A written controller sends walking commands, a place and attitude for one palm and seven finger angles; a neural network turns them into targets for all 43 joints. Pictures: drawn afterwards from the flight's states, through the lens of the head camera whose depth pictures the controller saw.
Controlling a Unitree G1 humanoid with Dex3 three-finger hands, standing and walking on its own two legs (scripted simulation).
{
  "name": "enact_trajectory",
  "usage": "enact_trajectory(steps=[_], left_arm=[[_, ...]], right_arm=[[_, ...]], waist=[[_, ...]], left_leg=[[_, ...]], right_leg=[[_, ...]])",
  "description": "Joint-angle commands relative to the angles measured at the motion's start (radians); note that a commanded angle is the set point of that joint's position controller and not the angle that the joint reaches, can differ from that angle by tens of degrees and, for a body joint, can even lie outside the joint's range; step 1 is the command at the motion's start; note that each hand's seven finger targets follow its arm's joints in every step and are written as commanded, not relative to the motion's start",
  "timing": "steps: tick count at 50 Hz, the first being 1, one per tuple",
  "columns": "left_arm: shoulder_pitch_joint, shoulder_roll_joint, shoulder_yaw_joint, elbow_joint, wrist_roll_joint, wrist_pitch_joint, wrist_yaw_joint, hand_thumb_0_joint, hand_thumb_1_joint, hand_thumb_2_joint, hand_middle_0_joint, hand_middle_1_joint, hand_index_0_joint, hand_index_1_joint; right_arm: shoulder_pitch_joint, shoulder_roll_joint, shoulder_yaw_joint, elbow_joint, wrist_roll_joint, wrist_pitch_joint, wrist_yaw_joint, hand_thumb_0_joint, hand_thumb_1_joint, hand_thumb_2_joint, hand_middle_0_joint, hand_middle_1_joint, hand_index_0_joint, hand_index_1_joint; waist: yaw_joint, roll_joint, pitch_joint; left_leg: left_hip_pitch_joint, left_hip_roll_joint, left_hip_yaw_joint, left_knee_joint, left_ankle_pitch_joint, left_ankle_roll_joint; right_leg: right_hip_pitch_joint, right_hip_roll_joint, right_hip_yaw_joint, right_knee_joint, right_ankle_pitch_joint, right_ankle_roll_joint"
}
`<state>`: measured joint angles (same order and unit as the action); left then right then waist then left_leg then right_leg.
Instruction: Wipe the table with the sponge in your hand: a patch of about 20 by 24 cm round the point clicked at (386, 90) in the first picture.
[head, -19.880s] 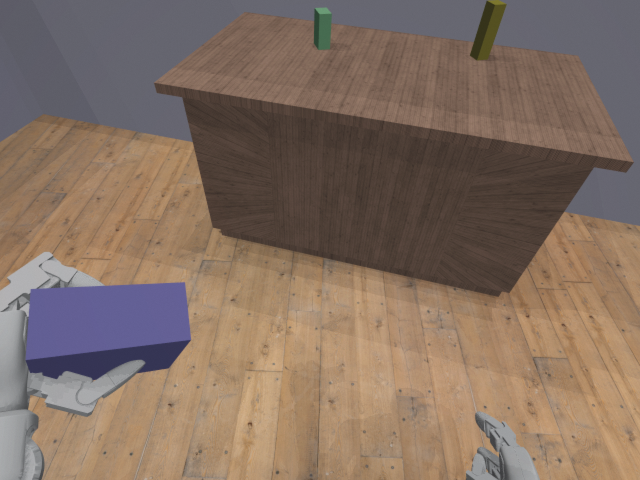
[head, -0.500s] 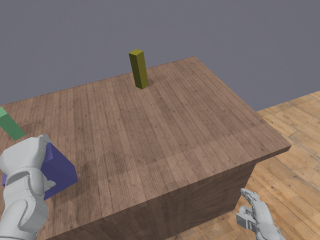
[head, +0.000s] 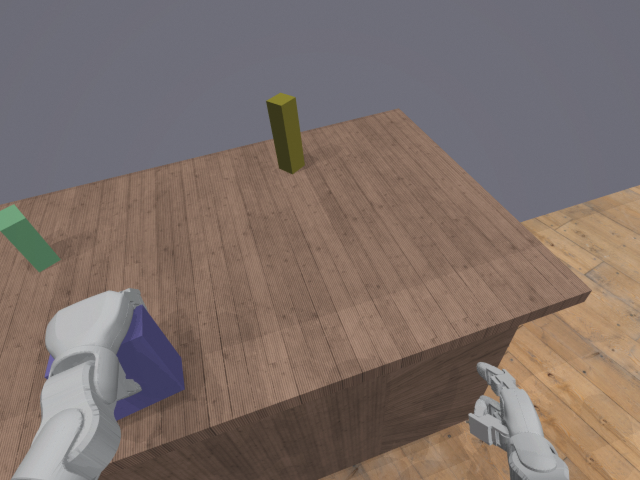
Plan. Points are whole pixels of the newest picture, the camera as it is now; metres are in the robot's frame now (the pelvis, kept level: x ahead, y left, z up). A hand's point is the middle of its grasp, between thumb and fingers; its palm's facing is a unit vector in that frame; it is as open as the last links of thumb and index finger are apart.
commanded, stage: lower the sponge onto the table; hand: left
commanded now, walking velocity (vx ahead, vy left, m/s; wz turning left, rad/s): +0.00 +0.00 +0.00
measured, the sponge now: (129, 374) +0.22 +0.30 +0.01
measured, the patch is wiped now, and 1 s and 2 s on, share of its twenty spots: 0.00 0.05 0.10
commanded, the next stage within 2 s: wipe forward along the first lane in 0.96 s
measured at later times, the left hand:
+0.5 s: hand (121, 361) +0.22 +0.30 +0.04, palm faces -0.11 -0.09 -0.99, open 9.6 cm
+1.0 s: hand (117, 359) +0.22 +0.31 +0.04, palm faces -0.04 -0.07 -1.00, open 9.6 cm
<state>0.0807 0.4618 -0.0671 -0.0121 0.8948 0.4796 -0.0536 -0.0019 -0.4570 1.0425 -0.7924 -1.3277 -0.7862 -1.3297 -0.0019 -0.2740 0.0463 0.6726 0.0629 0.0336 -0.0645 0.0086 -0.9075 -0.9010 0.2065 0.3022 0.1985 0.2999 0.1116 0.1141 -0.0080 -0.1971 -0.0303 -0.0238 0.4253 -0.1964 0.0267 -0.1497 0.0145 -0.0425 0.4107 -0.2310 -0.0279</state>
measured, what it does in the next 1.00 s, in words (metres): stands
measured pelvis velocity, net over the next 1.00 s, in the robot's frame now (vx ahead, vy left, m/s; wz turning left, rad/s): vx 0.00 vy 0.01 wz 0.00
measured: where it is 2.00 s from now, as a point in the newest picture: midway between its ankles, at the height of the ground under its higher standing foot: outside the picture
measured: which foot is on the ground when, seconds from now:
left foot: down 0.00-1.00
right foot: down 0.00-1.00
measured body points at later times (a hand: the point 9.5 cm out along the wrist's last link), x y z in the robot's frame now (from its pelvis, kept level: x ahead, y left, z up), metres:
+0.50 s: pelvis +0.00 +0.00 +0.00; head +0.00 -0.03 +0.45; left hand +0.22 +0.30 +0.09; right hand +0.23 -0.23 -0.09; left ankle +0.02 +0.10 -0.74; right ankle +0.00 -0.10 -0.74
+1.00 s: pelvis +0.00 +0.01 +0.00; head +0.00 -0.02 +0.45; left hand +0.22 +0.31 +0.09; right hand +0.24 -0.21 -0.09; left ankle +0.02 +0.10 -0.74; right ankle +0.00 -0.10 -0.74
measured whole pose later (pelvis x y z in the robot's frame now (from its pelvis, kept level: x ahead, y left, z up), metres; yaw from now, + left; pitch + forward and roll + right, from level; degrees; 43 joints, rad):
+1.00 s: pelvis +0.00 +0.01 +0.00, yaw +0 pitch +0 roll -1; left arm 0.12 0.43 -0.04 0.08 0.96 0.33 0.12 0.00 -0.46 1.04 -0.79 -1.33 -0.78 -1.33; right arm 0.06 -0.26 0.00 0.69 0.06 0.00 -0.07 0.01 -0.91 -0.90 0.21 0.30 0.20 0.30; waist 0.12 0.09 -0.03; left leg -0.25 -0.03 -0.02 0.48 -0.22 0.03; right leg -0.20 0.01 -0.04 0.44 -0.25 -0.02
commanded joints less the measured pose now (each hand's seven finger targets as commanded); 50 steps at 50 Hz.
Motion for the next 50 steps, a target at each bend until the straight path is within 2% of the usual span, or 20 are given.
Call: enact_trajectory(steps=[1,2,4,6,7,8,14,16,17,19,21,25,26,27,32,41,42,43,46,50], left_arm=[[-0.288,0.355,0.222,-0.296,0.08,-0.156,0.078,0.0,0.1,1.3,-1.2,-1.6,-1.2,-1.6],[-0.299,0.296,0.19,-0.302,0.094,-0.183,0.102,0.0,0.1,1.3,-1.2,-1.6,-1.2,-1.6],[-0.281,0.3,0.226,-0.237,0.105,-0.211,0.157,0.0,0.1,1.3,-1.2,-1.6,-1.2,-1.6],[-0.293,0.345,0.278,-0.223,0.105,-0.197,0.201,0.0,0.1,1.3,-1.2,-1.6,-1.2,-1.6],[-0.271,0.268,0.224,-0.193,0.089,-0.178,0.212,0.0,0.1,1.3,-1.2,-1.6,-1.2,-1.6],[-0.257,0.278,0.238,-0.156,0.081,-0.159,0.219,0.0,0.1,1.3,-1.2,-1.6,-1.2,-1.6],[-0.142,0.159,0.105,-0.094,0.005,-0.053,0.139,0.0,0.1,1.3,-1.2,-1.6,-1.2,-1.6],[-0.14,0.223,0.146,-0.094,0.009,-0.059,0.111,0.0,0.1,1.3,-1.2,-1.6,-1.2,-1.6],[-0.151,0.18,0.1,-0.115,0.014,-0.075,0.097,0.0,0.1,1.3,-1.2,-1.6,-1.2,-1.6],[-0.153,0.222,0.14,-0.125,0.028,-0.122,0.093,0.0,0.1,1.3,-1.2,-1.6,-1.2,-1.6],[-0.2,0.315,0.22,-0.159,0.046,-0.181,0.114,0.0,0.1,1.3,-1.2,-1.6,-1.2,-1.6],[-0.215,0.269,0.226,-0.137,0.07,-0.249,0.189,0.0,0.1,1.3,-1.2,-1.6,-1.2,-1.6],[-0.215,0.314,0.27,-0.14,0.066,-0.247,0.204,0.0,0.1,1.3,-1.2,-1.6,-1.2,-1.6],[-0.185,0.233,0.214,-0.118,0.058,-0.239,0.209,0.0,0.1,1.3,-1.2,-1.6,-1.2,-1.6],[-0.117,0.173,0.158,-0.07,0.027,-0.167,0.202,0.0,0.1,1.3,-1.2,-1.6,-1.2,-1.6],[-0.149,0.206,0.172,-0.103,0.048,-0.181,0.201,0.0,0.1,1.3,-1.2,-1.6,-1.2,-1.6],[-0.145,0.145,0.117,-0.108,0.049,-0.179,0.2,0.0,0.1,1.3,-1.2,-1.6,-1.2,-1.6],[-0.153,0.142,0.117,-0.085,0.049,-0.179,0.204,0.0,0.1,1.3,-1.2,-1.6,-1.2,-1.6],[-0.164,0.168,0.135,-0.078,0.055,-0.174,0.21,0.0,0.1,1.3,-1.2,-1.6,-1.2,-1.6],[-0.134,0.116,0.091,-0.055,0.06,-0.16,0.213,0.0,0.1,1.3,-1.2,-1.6,-1.2,-1.6]], right_arm=[[-0.176,-0.096,-0.04,-0.163,-0.032,-0.076,-0.03,0.0,-0.9,-0.9,0.2,0.3,0.2,0.3],[-0.159,-0.076,-0.039,-0.17,-0.033,-0.084,-0.036,0.0,-0.9,-0.9,0.2,0.3,0.2,0.3],[-0.145,-0.08,-0.05,-0.144,-0.036,-0.093,-0.04,0.0,-0.9,-0.9,0.2,0.3,0.2,0.3],[-0.153,-0.091,-0.056,-0.135,-0.031,-0.094,-0.04,0.0,-0.9,-0.9,0.2,0.3,0.2,0.3],[-0.153,-0.079,-0.057,-0.139,-0.025,-0.095,-0.037,0.0,-0.9,-0.9,0.2,0.3,0.2,0.3],[-0.159,-0.087,-0.06,-0.129,-0.02,-0.093,-0.034,0.0,-0.9,-0.9,0.2,0.3,0.2,0.3],[-0.196,-0.102,-0.056,-0.149,0.0,-0.077,-0.015,0.0,-0.9,-0.9,0.2,0.3,0.2,0.3],[-0.195,-0.114,-0.052,-0.143,-0.003,-0.071,-0.016,0.0,-0.9,-0.9,0.2,0.3,0.2,0.3],[-0.173,-0.106,-0.054,-0.158,-0.005,-0.072,-0.016,0.0,-0.9,-0.9,0.2,0.3,0.2,0.3],[-0.159,-0.104,-0.055,-0.155,-0.014,-0.079,-0.018,0.0,-0.9,-0.9,0.2,0.3,0.2,0.3],[-0.14,-0.109,-0.061,-0.146,-0.024,-0.085,-0.029,0.0,-0.9,-0.9,0.2,0.3,0.2,0.3],[-0.116,-0.091,-0.073,-0.136,-0.028,-0.102,-0.041,0.0,-0.9,-0.9,0.2,0.3,0.2,0.3],[-0.119,-0.101,-0.075,-0.131,-0.026,-0.106,-0.042,0.0,-0.9,-0.9,0.2,0.3,0.2,0.3],[-0.114,-0.089,-0.075,-0.135,-0.022,-0.107,-0.039,0.0,-0.9,-0.9,0.2,0.3,0.2,0.3],[-0.137,-0.102,-0.076,-0.14,-0.01,-0.095,-0.021,0.0,-0.9,-0.9,0.2,0.3,0.2,0.3],[-0.136,-0.102,-0.076,-0.139,-0.015,-0.094,-0.019,0.0,-0.9,-0.9,0.2,0.3,0.2,0.3],[-0.13,-0.092,-0.074,-0.152,-0.015,-0.095,-0.019,0.0,-0.9,-0.9,0.2,0.3,0.2,0.3],[-0.126,-0.091,-0.073,-0.146,-0.012,-0.098,-0.018,0.0,-0.9,-0.9,0.2,0.3,0.2,0.3],[-0.136,-0.103,-0.074,-0.138,-0.013,-0.091,-0.015,0.0,-0.9,-0.9,0.2,0.3,0.2,0.3],[-0.132,-0.095,-0.076,-0.139,-0.012,-0.088,-0.008,0.0,-0.9,-0.9,0.2,0.3,0.2,0.3]], waist=[[0.007,-0.061,-0.226],[0.008,-0.028,-0.251],[0.015,-0.001,-0.199],[0.027,0.025,-0.186],[0.019,0.024,-0.19],[0.021,-0.004,-0.183],[-0.001,-0.079,-0.177],[-0.005,-0.094,-0.174],[-0.018,-0.102,-0.186],[-0.012,-0.133,-0.187],[-0.008,-0.109,-0.193],[0.002,-0.037,-0.188],[0.007,-0.019,-0.184],[0.001,-0.009,-0.192],[0.0,-0.046,-0.185],[-0.001,-0.073,-0.195],[-0.004,-0.054,-0.2],[-0.009,-0.098,-0.19],[-0.006,-0.066,-0.167],[-0.006,-0.094,-0.169]], left_leg=[[0.126,0.0,-0.072,-0.017,0.159,0.028],[0.13,-0.005,-0.067,-0.014,0.18,0.028],[0.134,-0.002,-0.071,-0.017,0.196,0.015],[0.13,-0.006,-0.072,-0.025,0.179,0.01],[0.115,-0.003,-0.058,-0.028,0.177,0.009],[0.11,-0.003,-0.06,-0.031,0.177,0.003],[0.068,-0.004,-0.05,-0.032,0.167,0.011],[0.065,-0.008,-0.057,-0.023,0.157,0.017],[0.055,-0.008,-0.049,-0.017,0.151,0.025],[0.064,-0.008,-0.055,-0.004,0.155,0.028],[0.074,-0.007,-0.058,0.002,0.138,0.03],[0.1,-0.006,-0.056,0.006,0.164,0.021],[0.102,-0.007,-0.058,0.006,0.155,0.019],[0.089,-0.005,-0.049,0.007,0.165,0.019],[0.054,0.0,-0.044,-0.005,0.159,0.014],[0.065,0.004,-0.07,-0.008,0.15,0.014],[0.062,0.004,-0.062,-0.007,0.15,0.017],[0.062,0.007,-0.067,-0.005,0.149,0.014],[0.054,0.009,-0.072,-0.013,0.134,0.009],[0.048,0.011,-0.072,-0.009,0.135,0.008]], right_leg=[[0.013,0.01,0.121,-0.064,0.138,-0.047],[0.02,0.009,0.095,-0.056,0.133,-0.05],[-0.014,0.013,0.107,-0.074,0.133,-0.06],[-0.016,0.017,0.136,-0.08,0.115,-0.071],[-0.004,0.01,0.104,-0.076,0.115,-0.062],[-0.008,0.01,0.111,-0.078,0.118,-0.061],[0.023,-0.005,0.083,-0.063,0.177,-0.034],[0.022,0.0,0.102,-0.061,0.182,-0.037],[0.023,-0.001,0.075,-0.054,0.178,-0.031],[0.009,-0.003,0.088,-0.055,0.189,-0.03],[-0.004,0.005,0.117,-0.056,0.166,-0.037],[-0.042,0.006,0.102,-0.061,0.147,-0.047],[-0.045,0.011,0.127,-0.065,0.141,-0.054],[-0.036,0.006,0.094,-0.056,0.152,-0.048],[-0.024,0.003,0.073,-0.047,0.16,-0.04],[-0.041,0.016,0.086,-0.039,0.132,-0.045],[-0.041,0.013,0.057,-0.036,0.129,-0.041],[-0.058,0.014,0.066,-0.036,0.128,-0.04],[-0.069,0.019,0.08,-0.038,0.112,-0.047],[-0.073,0.017,0.061,-0.034,0.111,-0.042]])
